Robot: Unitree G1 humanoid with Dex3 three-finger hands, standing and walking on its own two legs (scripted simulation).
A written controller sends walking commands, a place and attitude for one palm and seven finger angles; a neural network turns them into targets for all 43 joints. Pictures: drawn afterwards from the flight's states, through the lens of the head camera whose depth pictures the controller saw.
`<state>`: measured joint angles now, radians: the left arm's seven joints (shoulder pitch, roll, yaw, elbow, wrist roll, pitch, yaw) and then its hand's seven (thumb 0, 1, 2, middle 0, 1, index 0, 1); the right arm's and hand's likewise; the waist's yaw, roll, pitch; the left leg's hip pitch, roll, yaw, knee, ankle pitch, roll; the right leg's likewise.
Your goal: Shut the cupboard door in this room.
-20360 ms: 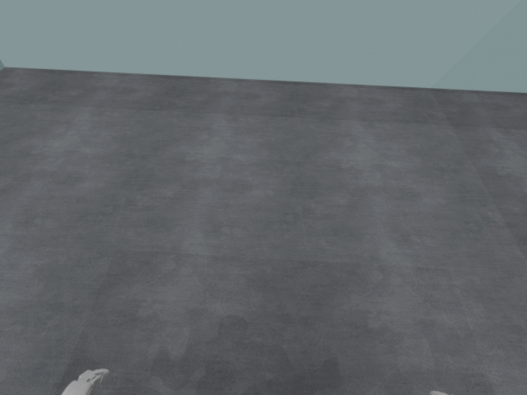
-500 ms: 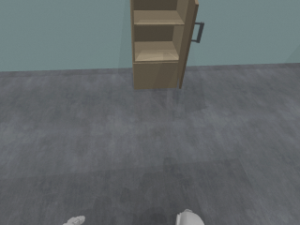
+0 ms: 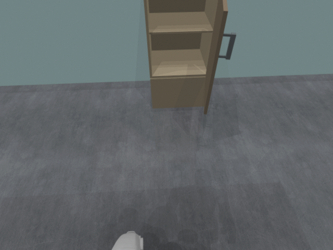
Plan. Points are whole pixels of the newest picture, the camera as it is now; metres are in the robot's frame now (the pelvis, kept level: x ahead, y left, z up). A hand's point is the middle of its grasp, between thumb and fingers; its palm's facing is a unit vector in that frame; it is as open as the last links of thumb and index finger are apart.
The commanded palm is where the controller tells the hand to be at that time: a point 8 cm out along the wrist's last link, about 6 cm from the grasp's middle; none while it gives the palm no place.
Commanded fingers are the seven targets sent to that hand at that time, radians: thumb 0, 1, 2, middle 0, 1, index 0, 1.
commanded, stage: turn or walk to find it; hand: left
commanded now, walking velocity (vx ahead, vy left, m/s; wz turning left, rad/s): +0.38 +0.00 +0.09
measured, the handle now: (226, 46) +0.98 -0.23 +0.00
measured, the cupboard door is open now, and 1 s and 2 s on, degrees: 78 78 78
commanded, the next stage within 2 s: stand and wait in 0.46 s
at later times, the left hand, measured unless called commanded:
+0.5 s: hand (90, 210) +0.26 +0.26 -0.17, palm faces +0.04 -0.98 -0.17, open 7.4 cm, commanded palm none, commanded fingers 0.00 0.90 0.90 -0.20 -0.30 -0.20 -0.30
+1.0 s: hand (119, 168) +0.40 +0.19 -0.17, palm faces +0.04 -0.97 -0.22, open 7.2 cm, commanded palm none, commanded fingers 0.00 0.90 0.90 -0.20 -0.30 -0.20 -0.30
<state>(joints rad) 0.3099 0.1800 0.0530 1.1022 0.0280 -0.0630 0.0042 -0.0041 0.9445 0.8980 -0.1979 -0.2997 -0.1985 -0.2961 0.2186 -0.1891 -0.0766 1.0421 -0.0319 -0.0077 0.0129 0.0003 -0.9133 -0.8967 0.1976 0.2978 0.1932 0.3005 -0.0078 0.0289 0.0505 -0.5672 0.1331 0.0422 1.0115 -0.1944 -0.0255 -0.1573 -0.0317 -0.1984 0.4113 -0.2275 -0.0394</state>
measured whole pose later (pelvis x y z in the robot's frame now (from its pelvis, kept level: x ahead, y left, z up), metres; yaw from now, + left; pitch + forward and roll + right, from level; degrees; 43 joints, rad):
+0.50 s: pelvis +0.20 +0.07 +0.00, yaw +0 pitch -1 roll +0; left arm 0.20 0.20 0.07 1.05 0.04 -0.01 -0.02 0.01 0.92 0.90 -0.19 -0.30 -0.19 -0.30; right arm 0.31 -0.16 -0.06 1.07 -0.02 -0.08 -0.02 -0.03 -0.95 -0.90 0.20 0.30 0.20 0.30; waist 0.00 -0.04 0.03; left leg -0.06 0.01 0.19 0.33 -0.26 0.04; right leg -0.62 -0.15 -0.07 1.12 -0.18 0.04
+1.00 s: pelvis +0.33 +0.01 -0.01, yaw +1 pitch -1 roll +0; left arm 0.14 0.15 0.03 1.06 0.02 -0.02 0.02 -0.02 0.94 0.90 -0.20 -0.30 -0.20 -0.30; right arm 0.22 -0.16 -0.04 1.08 -0.02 0.01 -0.03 0.01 -0.93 -0.90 0.20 0.30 0.20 0.30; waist 0.00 0.04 0.07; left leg -0.33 0.09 0.04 0.79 -0.41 -0.04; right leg -0.30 -0.03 -0.18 0.47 -0.15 -0.07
